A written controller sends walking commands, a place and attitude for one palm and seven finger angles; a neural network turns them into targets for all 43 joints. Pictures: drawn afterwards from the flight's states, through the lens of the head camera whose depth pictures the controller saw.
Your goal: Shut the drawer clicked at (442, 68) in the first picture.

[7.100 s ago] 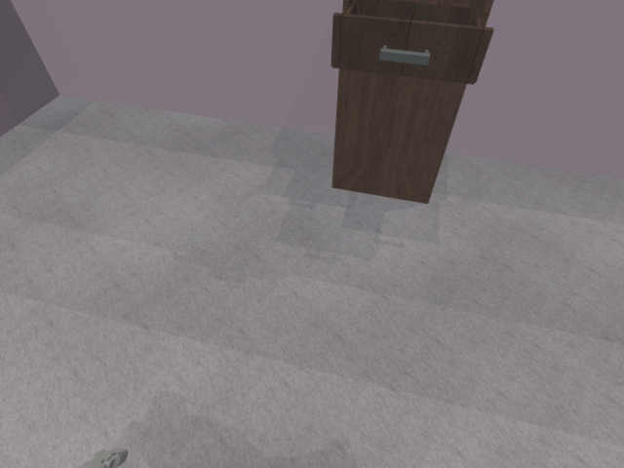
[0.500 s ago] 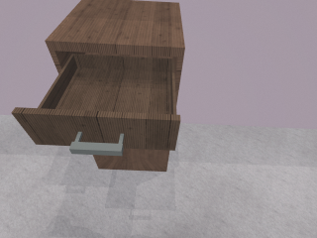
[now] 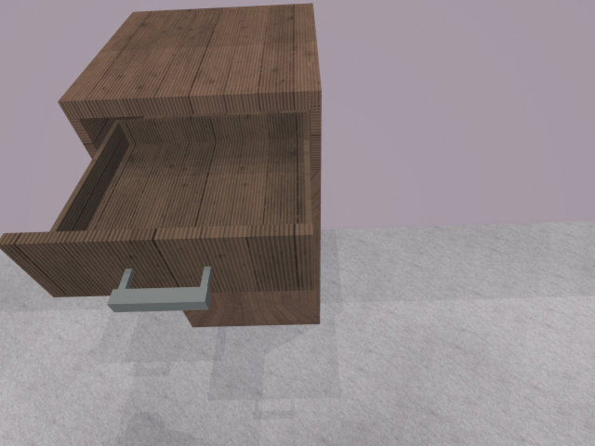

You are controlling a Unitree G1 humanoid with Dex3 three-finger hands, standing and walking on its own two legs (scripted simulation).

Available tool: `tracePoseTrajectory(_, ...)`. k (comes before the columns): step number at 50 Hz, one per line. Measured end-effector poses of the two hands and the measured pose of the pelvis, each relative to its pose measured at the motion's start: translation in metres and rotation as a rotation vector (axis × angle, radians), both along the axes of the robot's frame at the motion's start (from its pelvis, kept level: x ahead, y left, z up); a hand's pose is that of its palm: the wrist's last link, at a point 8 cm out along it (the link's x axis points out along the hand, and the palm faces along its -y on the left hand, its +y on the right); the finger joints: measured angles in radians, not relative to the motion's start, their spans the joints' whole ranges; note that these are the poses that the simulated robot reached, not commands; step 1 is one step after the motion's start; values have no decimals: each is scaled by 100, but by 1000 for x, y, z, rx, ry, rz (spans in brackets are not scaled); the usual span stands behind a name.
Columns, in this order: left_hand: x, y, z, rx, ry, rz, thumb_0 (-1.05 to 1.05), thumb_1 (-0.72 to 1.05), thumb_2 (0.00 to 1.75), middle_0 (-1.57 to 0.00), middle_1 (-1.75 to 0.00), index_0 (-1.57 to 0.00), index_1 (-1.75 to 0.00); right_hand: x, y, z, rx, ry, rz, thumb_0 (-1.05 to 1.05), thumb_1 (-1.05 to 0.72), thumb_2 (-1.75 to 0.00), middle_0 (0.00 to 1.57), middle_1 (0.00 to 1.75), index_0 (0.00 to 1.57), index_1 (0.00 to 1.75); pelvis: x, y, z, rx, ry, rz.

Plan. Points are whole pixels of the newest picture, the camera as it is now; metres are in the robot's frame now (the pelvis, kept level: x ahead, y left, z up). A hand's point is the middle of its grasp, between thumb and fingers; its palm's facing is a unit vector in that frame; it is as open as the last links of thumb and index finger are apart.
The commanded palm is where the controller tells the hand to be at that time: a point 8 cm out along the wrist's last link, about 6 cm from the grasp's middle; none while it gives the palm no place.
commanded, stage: come to a stop and stand still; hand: left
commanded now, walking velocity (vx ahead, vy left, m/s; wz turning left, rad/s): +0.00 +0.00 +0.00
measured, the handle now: (164, 286) +0.32 +0.21 +0.04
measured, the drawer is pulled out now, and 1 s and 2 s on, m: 0.29 0.29 0.29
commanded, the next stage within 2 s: look again from close up in 0.24 s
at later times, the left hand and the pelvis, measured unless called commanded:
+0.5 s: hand out of the picture +0.01 +0.17 -0.17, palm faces +0.02 -0.98 -0.21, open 7.3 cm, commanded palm none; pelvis +0.00 +0.00 +0.01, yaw +0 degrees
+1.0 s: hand out of the picture +0.01 +0.18 -0.15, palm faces +0.11 -0.97 -0.21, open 7.3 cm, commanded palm +0.09 +0.22 -0.06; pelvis -0.01 +0.01 +0.00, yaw -1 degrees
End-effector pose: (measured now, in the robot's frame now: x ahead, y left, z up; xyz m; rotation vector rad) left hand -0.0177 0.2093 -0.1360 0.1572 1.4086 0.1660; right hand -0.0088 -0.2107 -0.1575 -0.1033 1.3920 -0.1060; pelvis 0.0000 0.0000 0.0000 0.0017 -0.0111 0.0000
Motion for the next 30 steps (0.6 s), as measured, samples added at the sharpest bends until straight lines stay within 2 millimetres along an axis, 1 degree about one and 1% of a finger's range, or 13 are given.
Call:
tracePoseTrajectory(8, 24, 11, 4, 27, -62, -12, 2, 92, 89, -20, -29, -20, -30, -1, 0, 3, 2, 17, 4, 1, -93, -90, 20, 30, 20, 30, 3, -4, 2, 9, -7, -1)
tracePoseTrajectory(14, 32, 13, 4, 27, -76, -17, 1, 92, 89, -20, -29, -20, -30, 2, -4, 6, -9, 18, 8, 1, -92, -90, 20, 30, 20, 30, 4, -5, 4, 10, -7, -1)
tracePoseTrajectory(20, 28, 12, 2, 17, -65, -14, 1, 92, 89, -20, -29, -20, -30, 5, -8, 9, -26, 14, 12, 0, -91, -90, 20, 30, 20, 30, 3, -5, 5, 10, -7, -3)
tracePoseTrajectory(30, 10, 6, 0, -10, -25, -5, 1, 91, 89, -20, -29, -20, -30, 8, -10, 13, -42, 3, 17, 0, -91, -90, 20, 30, 20, 30, 0, -3, 6, 8, -11, -7)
